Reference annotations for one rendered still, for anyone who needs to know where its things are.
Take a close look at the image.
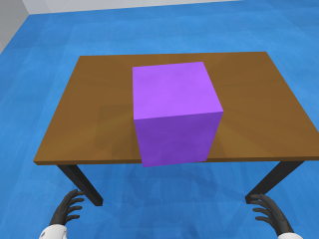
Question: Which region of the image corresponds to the left robot forearm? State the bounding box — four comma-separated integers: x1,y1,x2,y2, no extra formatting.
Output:
39,224,68,239

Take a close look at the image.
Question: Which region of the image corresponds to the carton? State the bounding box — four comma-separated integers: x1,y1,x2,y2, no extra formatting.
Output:
133,62,223,167

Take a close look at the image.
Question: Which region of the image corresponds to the table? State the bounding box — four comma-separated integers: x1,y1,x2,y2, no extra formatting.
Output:
33,51,319,206

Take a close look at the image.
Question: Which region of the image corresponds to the robot right hand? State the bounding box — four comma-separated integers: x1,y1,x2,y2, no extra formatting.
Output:
250,193,295,237

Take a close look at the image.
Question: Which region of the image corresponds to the robot left hand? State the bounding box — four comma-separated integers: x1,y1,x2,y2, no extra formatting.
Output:
49,188,85,226

